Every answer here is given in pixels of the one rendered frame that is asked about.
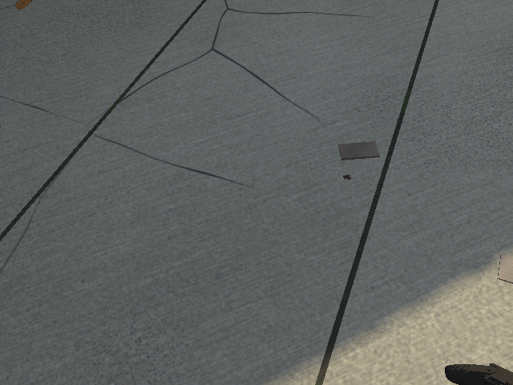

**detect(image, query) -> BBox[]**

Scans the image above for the robot right hand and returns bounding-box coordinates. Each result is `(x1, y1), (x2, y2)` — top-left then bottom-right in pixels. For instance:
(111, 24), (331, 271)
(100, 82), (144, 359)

(445, 363), (513, 385)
